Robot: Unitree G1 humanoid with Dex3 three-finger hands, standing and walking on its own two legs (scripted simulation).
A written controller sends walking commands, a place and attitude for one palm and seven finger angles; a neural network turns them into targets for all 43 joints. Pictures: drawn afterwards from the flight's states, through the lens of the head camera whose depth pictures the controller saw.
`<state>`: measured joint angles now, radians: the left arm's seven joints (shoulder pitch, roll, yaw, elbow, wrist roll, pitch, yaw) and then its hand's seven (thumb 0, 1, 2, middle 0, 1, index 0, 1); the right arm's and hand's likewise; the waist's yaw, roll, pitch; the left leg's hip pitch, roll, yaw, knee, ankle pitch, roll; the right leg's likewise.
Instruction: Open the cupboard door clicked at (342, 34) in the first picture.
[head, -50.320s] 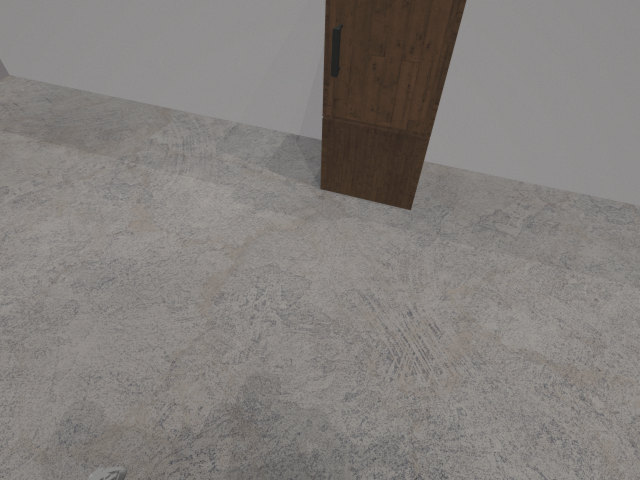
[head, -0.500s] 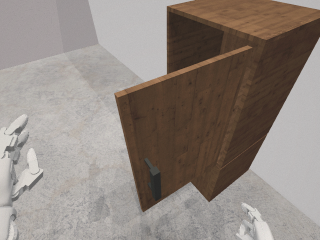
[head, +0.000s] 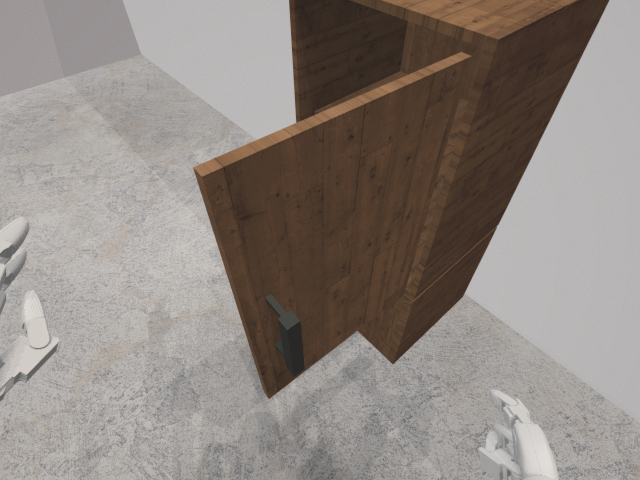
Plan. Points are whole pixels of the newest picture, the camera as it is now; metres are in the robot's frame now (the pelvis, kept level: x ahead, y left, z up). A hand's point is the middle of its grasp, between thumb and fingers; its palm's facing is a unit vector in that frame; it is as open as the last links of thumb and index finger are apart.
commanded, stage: step back with the hand held close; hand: left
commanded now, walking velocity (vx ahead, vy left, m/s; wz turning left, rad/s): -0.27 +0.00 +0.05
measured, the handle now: (284, 336) +0.34 +0.08 -0.08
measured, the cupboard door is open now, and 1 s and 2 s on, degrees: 87 87 87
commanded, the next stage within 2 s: stop stepping back and stand still in 1.04 s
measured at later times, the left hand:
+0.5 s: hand out of the picture +0.13 +0.27 +0.16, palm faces +0.53 -0.72 -0.44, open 7.5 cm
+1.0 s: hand out of the picture +0.08 +0.26 +0.17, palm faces +0.51 -0.75 -0.41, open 7.5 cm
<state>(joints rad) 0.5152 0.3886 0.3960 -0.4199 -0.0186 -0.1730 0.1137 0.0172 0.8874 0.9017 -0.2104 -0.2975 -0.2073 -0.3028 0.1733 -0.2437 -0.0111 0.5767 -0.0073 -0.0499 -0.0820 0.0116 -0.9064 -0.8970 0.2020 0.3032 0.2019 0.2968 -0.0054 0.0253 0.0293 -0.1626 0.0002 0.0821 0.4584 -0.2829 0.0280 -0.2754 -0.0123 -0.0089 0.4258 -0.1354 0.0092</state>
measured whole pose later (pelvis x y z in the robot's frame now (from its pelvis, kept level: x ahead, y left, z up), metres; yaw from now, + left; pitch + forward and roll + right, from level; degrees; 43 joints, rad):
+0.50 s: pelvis -0.07 +0.00 -0.03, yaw +3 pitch -3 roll +0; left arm 0.47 0.37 0.45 -0.49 0.04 -0.22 0.18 0.02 0.88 0.90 -0.21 -0.30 -0.21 -0.30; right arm 0.28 -0.19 0.00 0.58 -0.02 -0.08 -0.10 0.01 -0.90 -0.90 0.20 0.30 0.20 0.30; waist -0.03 -0.02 0.04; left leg -0.37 -0.01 0.06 0.72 -0.31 0.05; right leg -0.44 0.00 0.02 0.64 -0.15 0.02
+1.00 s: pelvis -0.12 -0.02 -0.01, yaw +0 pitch +4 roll -2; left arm 0.48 0.37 0.45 -0.52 -0.03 -0.23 0.18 0.02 0.89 0.90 -0.21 -0.30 -0.21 -0.30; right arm 0.15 -0.15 -0.01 0.68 -0.04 -0.17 -0.06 0.01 -0.91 -0.90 0.20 0.30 0.20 0.30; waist 0.05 -0.01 0.00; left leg -0.47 0.07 0.08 0.47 -0.07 0.02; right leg -0.17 0.05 0.00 0.61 -0.43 0.01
